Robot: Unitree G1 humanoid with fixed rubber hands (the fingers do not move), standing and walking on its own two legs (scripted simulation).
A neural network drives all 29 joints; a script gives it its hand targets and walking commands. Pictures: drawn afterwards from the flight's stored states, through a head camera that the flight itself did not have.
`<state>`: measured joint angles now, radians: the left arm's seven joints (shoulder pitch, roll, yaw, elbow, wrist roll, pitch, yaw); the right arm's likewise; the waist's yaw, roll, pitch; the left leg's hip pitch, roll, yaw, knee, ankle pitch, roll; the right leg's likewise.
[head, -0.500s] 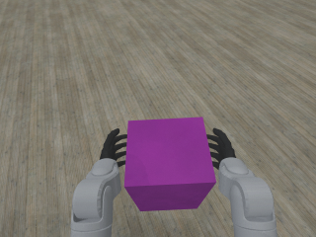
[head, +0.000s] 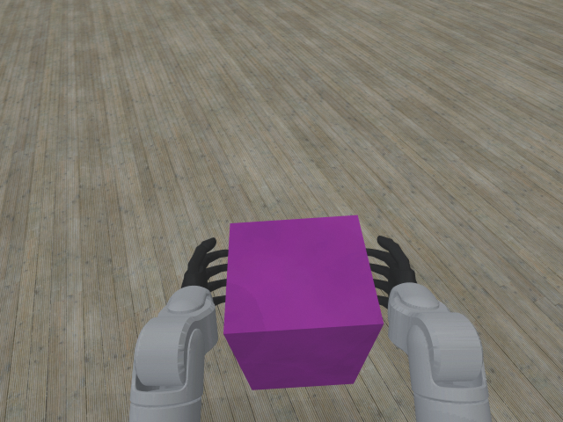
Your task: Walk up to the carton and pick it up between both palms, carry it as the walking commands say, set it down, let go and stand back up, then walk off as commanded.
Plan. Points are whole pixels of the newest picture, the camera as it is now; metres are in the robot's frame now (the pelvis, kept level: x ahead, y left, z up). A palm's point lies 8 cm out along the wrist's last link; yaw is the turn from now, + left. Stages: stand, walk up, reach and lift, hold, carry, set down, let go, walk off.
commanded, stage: carry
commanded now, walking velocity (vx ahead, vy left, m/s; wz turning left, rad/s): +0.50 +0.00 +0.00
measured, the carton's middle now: (298, 312) +0.28 +0.00 +0.01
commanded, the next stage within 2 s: none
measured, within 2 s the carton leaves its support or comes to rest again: neither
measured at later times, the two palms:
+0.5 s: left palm (223, 140) +0.60 +0.13 +0.09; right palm (358, 144) +0.58 -0.12 +0.08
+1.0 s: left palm (233, 83) +0.82 +0.13 +0.08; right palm (341, 84) +0.81 -0.12 +0.08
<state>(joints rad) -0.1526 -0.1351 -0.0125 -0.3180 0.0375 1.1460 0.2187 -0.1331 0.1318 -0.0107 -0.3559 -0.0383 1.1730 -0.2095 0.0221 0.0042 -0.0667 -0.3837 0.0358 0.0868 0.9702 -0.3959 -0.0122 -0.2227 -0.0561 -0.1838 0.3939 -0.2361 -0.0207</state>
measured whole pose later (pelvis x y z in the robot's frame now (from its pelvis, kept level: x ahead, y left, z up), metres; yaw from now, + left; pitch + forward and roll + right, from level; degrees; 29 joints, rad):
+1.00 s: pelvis +0.53 +0.02 +0.00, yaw -2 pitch +5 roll +1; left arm -0.22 -0.14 0.02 -0.33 0.03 1.15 0.22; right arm -0.18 0.14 -0.02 -0.36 -0.05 1.16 -0.21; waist 0.01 0.00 -0.04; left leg -0.26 0.04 0.18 0.51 -0.27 0.00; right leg -0.17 -0.08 -0.18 0.48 -0.33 0.02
